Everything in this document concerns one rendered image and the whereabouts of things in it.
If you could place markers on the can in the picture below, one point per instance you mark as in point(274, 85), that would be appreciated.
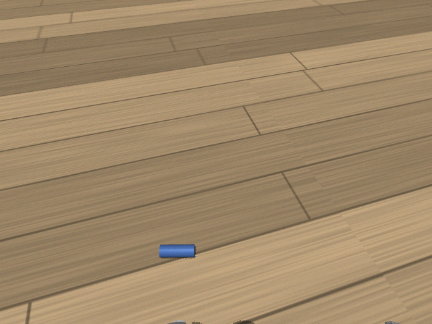
point(177, 250)

